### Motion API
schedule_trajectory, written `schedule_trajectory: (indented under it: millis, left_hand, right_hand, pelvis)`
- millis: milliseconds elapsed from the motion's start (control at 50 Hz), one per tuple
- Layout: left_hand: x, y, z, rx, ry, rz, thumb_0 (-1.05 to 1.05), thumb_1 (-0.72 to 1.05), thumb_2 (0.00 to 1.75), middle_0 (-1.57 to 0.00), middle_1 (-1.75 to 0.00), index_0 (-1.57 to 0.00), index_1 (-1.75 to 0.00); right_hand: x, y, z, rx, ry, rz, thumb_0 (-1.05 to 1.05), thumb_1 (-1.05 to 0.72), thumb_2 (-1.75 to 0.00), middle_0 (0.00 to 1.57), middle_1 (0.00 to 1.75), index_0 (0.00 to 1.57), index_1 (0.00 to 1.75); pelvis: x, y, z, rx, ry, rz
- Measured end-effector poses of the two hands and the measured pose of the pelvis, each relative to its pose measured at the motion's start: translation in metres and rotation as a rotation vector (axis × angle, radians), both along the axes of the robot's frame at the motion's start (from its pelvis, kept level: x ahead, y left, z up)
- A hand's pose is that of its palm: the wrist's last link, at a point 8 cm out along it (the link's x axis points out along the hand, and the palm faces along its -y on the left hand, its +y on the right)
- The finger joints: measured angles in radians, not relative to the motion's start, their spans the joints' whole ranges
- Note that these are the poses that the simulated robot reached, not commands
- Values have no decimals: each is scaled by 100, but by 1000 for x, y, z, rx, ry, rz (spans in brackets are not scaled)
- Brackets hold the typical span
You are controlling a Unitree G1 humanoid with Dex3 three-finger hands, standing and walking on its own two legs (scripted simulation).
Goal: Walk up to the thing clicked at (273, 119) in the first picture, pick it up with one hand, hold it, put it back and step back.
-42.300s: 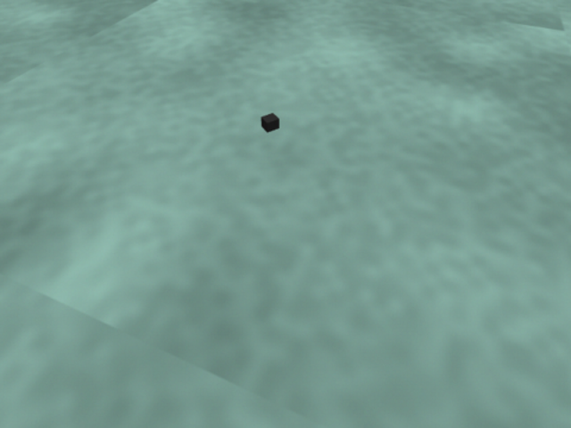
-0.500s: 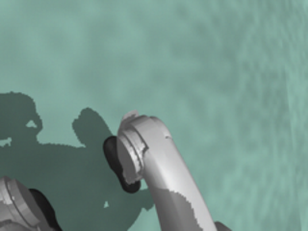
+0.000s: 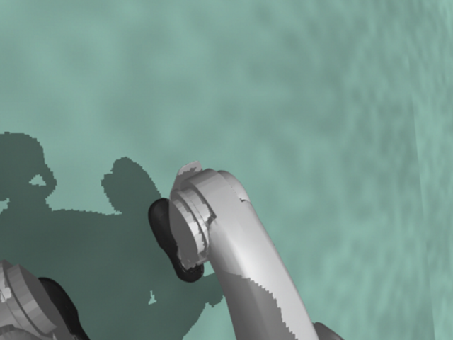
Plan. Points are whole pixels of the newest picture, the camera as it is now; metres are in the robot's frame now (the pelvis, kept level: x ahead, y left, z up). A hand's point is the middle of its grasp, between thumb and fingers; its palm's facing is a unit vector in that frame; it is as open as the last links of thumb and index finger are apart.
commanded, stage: open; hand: left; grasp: from above
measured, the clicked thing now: out of the picture +0.50 +0.34 -0.30
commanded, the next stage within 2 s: withdraw in 0.48 s
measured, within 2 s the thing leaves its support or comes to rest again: neither
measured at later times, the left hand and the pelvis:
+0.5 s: hand out of the picture +0.49 +0.33 -0.26, palm faces -0.25 -0.35 -0.90, open 13.6 cm; pelvis +0.00 +0.00 +0.00, yaw +0 degrees
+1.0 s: hand out of the picture +0.51 +0.36 -0.16, palm faces -0.33 -0.24 -0.92, open 14.0 cm; pelvis +0.01 +0.00 +0.00, yaw +2 degrees
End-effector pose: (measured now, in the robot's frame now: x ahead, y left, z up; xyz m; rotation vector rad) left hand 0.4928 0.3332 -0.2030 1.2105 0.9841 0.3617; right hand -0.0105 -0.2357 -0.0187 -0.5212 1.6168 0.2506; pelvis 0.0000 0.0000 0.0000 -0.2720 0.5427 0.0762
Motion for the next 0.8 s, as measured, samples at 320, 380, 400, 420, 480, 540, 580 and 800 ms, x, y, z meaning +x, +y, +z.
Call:
schedule_trajectory:
  millis: [320,380,400,420,480,540,580,800]
  left_hand:
    - [0,-3,-1,-3,-2,-5,0,-49,108,-15,-103,-13,-105]
    - [1,-2,-1,-1,-2,-6,0,-49,109,-14,-104,-12,-106]
    - [1,-2,-1,-1,-1,-4,0,-49,109,-14,-104,-12,-106]
    - [1,-2,-1,1,-1,-3,0,-49,109,-14,-104,-12,-106]
    - [2,-2,-2,3,-1,-2,0,-49,109,-13,-104,-12,-106]
    - [1,-2,-2,3,0,0,0,-49,109,-13,-104,-11,-106]
    - [1,-2,-2,1,0,4,0,-49,108,-13,-104,-11,-106]
    - [17,6,18,3,-53,-32,0,-47,101,-10,-99,-10,-99]
  right_hand:
    - [-6,1,1,1,13,-7,1,-91,-90,20,30,20,30]
    - [-6,0,1,1,13,-10,1,-91,-90,20,30,20,30]
    - [-6,0,1,1,14,-10,1,-91,-90,20,30,20,30]
    - [-6,0,1,2,15,-11,1,-91,-90,20,30,20,30]
    - [-5,0,1,5,19,-10,1,-91,-90,20,30,20,30]
    - [-4,-1,0,7,20,-9,1,-91,-90,20,30,20,30]
    - [-4,-1,0,8,19,-7,1,-91,-90,20,30,20,30]
    - [-1,-5,-1,3,12,-35,0,-91,-90,20,30,20,30]
  pelvis:
    - [-1,-1,0,0,-1,-1]
    - [-1,-1,1,1,1,-2]
    - [-1,-1,1,1,2,-2]
    - [-1,-1,1,1,3,-2]
    - [0,-1,1,4,5,-2]
    - [0,-2,1,5,5,-2]
    - [0,-2,1,6,6,-2]
    - [2,-5,3,15,23,-2]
